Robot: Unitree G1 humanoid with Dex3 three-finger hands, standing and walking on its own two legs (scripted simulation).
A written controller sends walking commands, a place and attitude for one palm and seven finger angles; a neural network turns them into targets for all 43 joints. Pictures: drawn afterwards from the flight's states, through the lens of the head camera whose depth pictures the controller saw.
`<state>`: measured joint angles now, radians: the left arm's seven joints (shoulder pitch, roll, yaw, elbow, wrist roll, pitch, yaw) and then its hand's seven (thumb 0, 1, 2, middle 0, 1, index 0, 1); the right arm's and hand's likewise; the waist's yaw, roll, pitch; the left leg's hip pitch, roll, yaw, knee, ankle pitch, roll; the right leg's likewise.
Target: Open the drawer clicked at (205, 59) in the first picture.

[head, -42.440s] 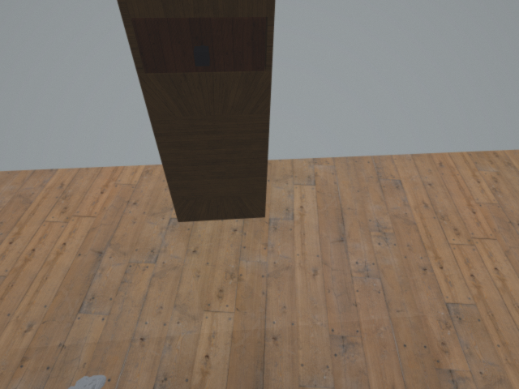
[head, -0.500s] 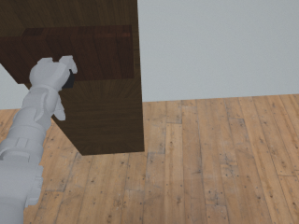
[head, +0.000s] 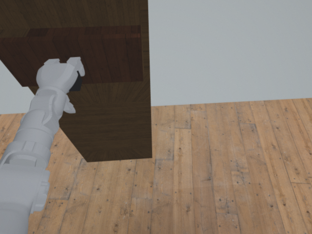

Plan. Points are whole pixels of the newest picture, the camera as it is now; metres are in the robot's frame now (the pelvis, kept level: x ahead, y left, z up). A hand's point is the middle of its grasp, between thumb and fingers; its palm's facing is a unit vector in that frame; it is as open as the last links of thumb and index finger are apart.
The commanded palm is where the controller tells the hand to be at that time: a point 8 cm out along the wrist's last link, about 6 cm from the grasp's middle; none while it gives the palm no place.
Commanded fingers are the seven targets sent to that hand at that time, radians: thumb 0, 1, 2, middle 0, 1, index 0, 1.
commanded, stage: close the thumb around the handle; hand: left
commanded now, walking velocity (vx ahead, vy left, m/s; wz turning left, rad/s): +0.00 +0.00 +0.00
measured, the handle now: (72, 74) +0.52 +0.22 +0.10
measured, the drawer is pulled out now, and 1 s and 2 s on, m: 0.05 0.07 0.18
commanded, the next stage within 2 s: pull the drawer open in 0.42 s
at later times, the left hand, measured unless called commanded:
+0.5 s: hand (68, 90) +0.48 +0.23 +0.08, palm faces -0.01 -0.02 -1.00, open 7.9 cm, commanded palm +0.45 +0.24 +0.14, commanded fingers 0.00 0.90 0.90 -0.40 -1.35 -0.40 -1.35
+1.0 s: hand (66, 96) +0.46 +0.23 +0.08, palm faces +0.01 -0.05 -1.00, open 7.9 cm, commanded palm +0.44 +0.24 +0.14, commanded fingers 0.00 0.90 0.90 -0.40 -1.35 -0.40 -1.35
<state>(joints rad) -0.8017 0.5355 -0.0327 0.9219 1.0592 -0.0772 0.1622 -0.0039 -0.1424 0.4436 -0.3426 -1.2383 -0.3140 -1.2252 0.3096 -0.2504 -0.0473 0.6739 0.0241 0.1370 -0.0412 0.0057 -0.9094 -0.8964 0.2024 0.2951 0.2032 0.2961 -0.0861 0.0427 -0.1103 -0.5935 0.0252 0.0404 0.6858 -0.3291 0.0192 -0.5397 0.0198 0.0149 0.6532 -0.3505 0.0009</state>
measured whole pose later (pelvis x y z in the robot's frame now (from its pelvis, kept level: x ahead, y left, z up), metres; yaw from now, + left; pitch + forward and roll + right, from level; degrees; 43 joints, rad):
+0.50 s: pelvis -0.01 +0.00 +0.00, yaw -1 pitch +14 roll -1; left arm -0.84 0.55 -0.02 0.98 1.07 -0.07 0.17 0.00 0.41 0.69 -0.41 -1.35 -0.30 -1.34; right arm 0.34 -0.25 -0.05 0.68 0.02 0.12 -0.05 0.01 -0.91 -0.90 0.20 0.30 0.20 0.30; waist -0.11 0.04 -0.11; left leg -0.63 0.03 0.05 0.70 -0.32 0.02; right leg -0.58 0.02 0.02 0.66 -0.34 0.01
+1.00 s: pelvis +0.02 +0.00 +0.01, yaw -1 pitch +13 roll -1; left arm -0.55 0.51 -0.02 0.62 1.00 0.00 0.12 0.02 0.40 0.71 -0.42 -1.35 -0.32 -1.35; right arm 0.30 -0.26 -0.06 0.64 0.03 0.15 -0.02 0.01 -0.91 -0.90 0.20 0.29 0.20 0.30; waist -0.06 0.05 -0.13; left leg -0.51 0.03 0.07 0.64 -0.35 0.02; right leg -0.47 0.02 0.04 0.60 -0.36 0.00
